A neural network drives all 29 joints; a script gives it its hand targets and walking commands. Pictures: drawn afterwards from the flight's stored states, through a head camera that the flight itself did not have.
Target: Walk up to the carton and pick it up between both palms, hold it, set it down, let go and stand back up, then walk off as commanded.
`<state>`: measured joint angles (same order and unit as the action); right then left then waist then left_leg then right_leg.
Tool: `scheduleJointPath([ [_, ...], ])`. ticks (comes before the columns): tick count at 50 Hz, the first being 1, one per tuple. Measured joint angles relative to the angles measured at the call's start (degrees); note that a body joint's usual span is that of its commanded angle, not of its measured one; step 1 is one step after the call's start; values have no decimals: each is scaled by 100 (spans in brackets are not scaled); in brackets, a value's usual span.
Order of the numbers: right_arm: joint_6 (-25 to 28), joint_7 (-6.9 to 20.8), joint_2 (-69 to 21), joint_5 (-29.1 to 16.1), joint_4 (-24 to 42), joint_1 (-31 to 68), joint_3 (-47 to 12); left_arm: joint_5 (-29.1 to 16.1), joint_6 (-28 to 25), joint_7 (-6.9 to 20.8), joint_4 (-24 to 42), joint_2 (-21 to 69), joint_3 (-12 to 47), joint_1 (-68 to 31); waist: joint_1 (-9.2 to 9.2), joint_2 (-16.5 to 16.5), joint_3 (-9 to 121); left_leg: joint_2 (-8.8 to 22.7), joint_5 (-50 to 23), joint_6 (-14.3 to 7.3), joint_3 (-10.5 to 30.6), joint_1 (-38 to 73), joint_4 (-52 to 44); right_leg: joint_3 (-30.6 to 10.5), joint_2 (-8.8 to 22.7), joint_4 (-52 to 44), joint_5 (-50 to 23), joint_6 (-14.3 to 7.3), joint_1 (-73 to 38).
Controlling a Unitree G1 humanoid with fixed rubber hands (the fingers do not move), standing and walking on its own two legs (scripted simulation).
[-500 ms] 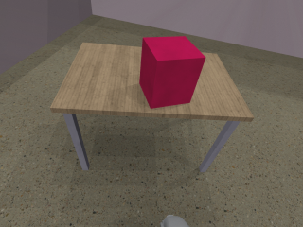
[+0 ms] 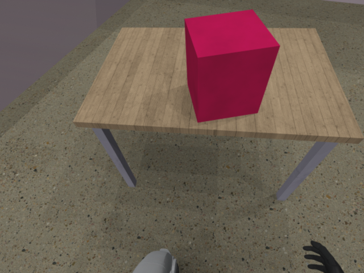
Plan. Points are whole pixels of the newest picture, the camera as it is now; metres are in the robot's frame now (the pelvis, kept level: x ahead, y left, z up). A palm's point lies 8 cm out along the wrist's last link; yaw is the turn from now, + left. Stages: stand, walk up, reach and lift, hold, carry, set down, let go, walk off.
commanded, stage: stand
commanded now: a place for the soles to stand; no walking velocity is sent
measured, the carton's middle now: (223, 69) +0.70 -0.06 +0.02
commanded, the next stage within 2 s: walk off in 0.26 s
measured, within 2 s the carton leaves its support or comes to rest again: neither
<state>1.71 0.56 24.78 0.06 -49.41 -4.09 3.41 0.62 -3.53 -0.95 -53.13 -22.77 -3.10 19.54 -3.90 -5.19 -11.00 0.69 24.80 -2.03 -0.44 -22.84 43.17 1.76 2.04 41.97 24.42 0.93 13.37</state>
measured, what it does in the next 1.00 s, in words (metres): stands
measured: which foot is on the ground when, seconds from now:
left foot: down 0.00-1.00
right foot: down 0.00-1.00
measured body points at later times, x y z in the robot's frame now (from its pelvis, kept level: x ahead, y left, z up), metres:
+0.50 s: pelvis +0.01 -0.02 +0.00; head +0.03 -0.04 +0.44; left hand +0.13 +0.28 -0.11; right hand +0.14 -0.35 -0.12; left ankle +0.08 +0.12 -0.71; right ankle +0.00 -0.13 -0.71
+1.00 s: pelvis +0.00 +0.01 +0.01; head +0.02 +0.00 +0.46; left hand +0.10 +0.32 -0.11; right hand +0.09 -0.29 -0.12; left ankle +0.08 +0.12 -0.71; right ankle +0.00 -0.13 -0.71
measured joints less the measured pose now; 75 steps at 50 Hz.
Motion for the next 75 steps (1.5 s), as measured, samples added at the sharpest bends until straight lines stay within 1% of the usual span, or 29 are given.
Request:
scheduleJointPath([
  [1,-3,9,-39,11,-13,77,1,-26,33,-10,-25,-65,-8,-66,-15,62,-107,-10,-676,27,-24,59,-181,-13,23,73,57,17,-4],
  [2,7,-4,-100,31,-33,140,-2,-65,79,-16,-59,-133,-5,-146,-40,180,-198,-53,-1160,65,-83,107,-287,-64,81,171,125,35,19],
  [3,15,-22,-160,57,-34,179,-7,-109,126,-20,-92,-176,-3,-250,-73,303,-265,-104,-1221,96,-151,124,-302,-131,143,297,166,29,82],
  [5,19,-46,-225,82,-14,202,-44,-198,187,-36,-93,-179,-2,-457,-57,383,-279,-100,-1037,113,-156,33,-219,-298,51,600,203,-80,307],
  [7,-6,-46,-286,85,-41,218,-100,-228,203,-45,-59,-177,16,-645,28,384,-275,-32,-893,103,-53,-65,-73,-337,-143,769,586,-204,407],
  [9,-48,-47,-364,94,-91,224,-161,-233,162,-49,-66,-195,33,-812,32,474,-240,25,-810,125,-60,-113,34,-332,-218,733,730,-258,450],
  [10,-75,-56,-412,97,-98,231,-192,-234,142,-49,-63,-211,39,-865,27,564,-213,34,-773,150,-111,-125,82,-315,-192,607,566,-283,447],
  [11,-89,-62,-461,98,-92,242,-212,-231,121,-50,-48,-228,43,-896,37,655,-196,44,-729,182,-163,-127,145,-327,-172,531,227,-264,450],
  [12,-94,-72,-486,102,-90,261,-213,-231,103,-55,-47,-211,51,-941,90,669,-215,83,-677,214,-149,-112,230,-311,-204,590,132,-218,432],
  [13,-103,-78,-485,95,-100,278,-208,-231,88,-65,-68,-161,65,-1003,166,618,-249,141,-628,235,-82,-82,319,-251,-266,609,167,-190,352],
  [15,-146,-78,-477,63,-135,257,-188,-182,69,-62,-106,-47,111,-1088,284,519,-215,249,-576,263,42,-19,392,-144,-389,509,226,-206,185],
  [16,-187,-68,-475,34,-138,208,-182,-143,68,-59,-103,-5,133,-1098,310,533,-120,250,-581,238,51,-6,366,-138,-397,483,234,-230,173],
  [18,-234,-61,-427,9,-194,122,-162,-67,73,-29,-88,65,155,-1085,314,608,105,155,-585,180,17,26,257,-207,-336,527,265,-267,233],
  [19,-237,-62,-381,13,-250,106,-139,-48,77,-20,-97,95,166,-1091,329,626,185,112,-618,176,-8,46,200,-239,-298,559,285,-267,256],
  [20,-238,-58,-326,8,-302,108,-112,-39,80,-17,-112,126,178,-1110,361,621,219,83,-660,232,-24,90,137,-255,-264,570,295,-256,246],
  [22,-223,-43,-205,21,-344,97,-62,-64,89,-18,-144,197,202,-1157,418,530,258,71,-725,314,-28,151,49,-262,-246,510,260,-216,199],
  [25,-213,-32,-88,11,-400,58,-25,-71,103,-14,-157,256,189,-1168,457,372,366,91,-791,281,-43,181,-66,-278,-266,357,154,-196,165],
  [27,-231,-21,-68,2,-449,34,-20,-45,95,-16,-167,246,158,-1155,480,326,411,66,-850,247,-68,221,-172,-299,-241,285,101,-188,146],
  [29,-242,-11,-59,14,-470,-28,-30,-17,96,-14,-161,216,144,-1138,486,289,453,24,-886,201,-81,236,-239,-317,-204,249,73,-164,146],
  [33,-214,-1,-87,30,-603,-100,-48,-13,107,-17,-204,185,119,-1128,496,197,449,-22,-971,213,-130,293,-355,-365,-150,151,0,-89,107],
  [39,-151,14,-234,51,-685,-249,-116,-62,180,15,-246,185,96,-1165,446,141,457,-34,-1090,117,-222,306,-526,-456,-129,-79,-180,-9,101],
  [44,-155,24,-431,65,-764,-265,-200,-106,198,37,-295,181,75,-1165,436,229,480,-13,-1206,83,-215,339,-692,-449,-152,-328,-345,-6,34],
  [48,-135,40,-499,73,-766,-212,-218,-107,211,73,-394,184,82,-1154,456,342,464,-20,-1323,72,-185,332,-843,-418,-153,-472,-427,-68,34],
  [50,-139,52,-503,76,-756,-188,-206,-108,197,70,-431,187,85,-1108,450,374,447,10,-1355,79,-158,334,-877,-395,-183,-588,-516,-36,-7],
  [57,-144,48,-445,88,-732,10,-172,-108,177,83,-574,181,127,-1017,392,551,418,35,-1462,96,-125,310,-1013,-366,-211,-745,-643,-18,5],
  [62,-141,56,-401,97,-688,156,-156,-113,177,81,-622,178,144,-1018,346,583,383,56,-1504,108,-110,277,-1042,-353,-233,-772,-682,-32,38],
  [67,-173,57,-414,93,-620,233,-163,-105,150,70,-592,169,163,-1019,293,517,353,105,-1477,135,-80,240,-954,-331,-283,-730,-682,-31,52],
  [71,-171,90,-489,33,-847,258,-216,40,207,124,-745,202,273,-1034,328,429,487,100,-1533,179,-48,387,-1139,-300,-279,-953,-753,-12,-120],
  [75,-182,99,-530,58,-1028,165,-230,59,220,150,-820,275,342,-1079,339,345,711,83,-1593,185,-71,521,-1355,-318,-258,-1152,-806,-12,-240],
])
